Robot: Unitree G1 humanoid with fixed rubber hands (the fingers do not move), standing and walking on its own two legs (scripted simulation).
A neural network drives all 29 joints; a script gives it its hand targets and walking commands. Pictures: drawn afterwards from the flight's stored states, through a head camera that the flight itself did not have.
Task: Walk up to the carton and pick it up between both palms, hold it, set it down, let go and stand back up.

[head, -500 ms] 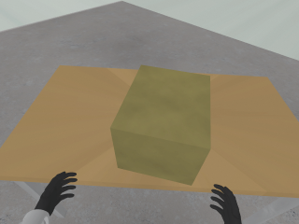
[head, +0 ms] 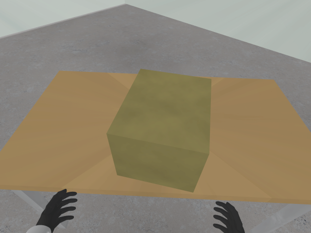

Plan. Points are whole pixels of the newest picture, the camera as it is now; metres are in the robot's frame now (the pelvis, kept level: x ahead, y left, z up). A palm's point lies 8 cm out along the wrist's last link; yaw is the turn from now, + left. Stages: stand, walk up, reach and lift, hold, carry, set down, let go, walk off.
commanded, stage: set down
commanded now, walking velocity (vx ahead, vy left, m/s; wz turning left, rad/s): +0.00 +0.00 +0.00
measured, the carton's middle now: (165, 126) +0.46 +0.00 -0.01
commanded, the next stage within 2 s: let go in 0.56 s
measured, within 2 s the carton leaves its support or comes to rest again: neither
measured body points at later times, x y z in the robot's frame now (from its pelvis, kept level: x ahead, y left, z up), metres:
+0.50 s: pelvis +0.00 +0.00 +0.00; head -0.02 +0.00 +0.45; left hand +0.14 +0.27 -0.07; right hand +0.15 -0.18 -0.09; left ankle -0.04 +0.07 -0.74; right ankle +0.03 -0.12 -0.74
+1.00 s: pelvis +0.00 +0.00 +0.00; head -0.02 +0.00 +0.45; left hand +0.13 +0.27 -0.08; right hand +0.15 -0.18 -0.10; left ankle -0.04 +0.07 -0.74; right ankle +0.03 -0.12 -0.74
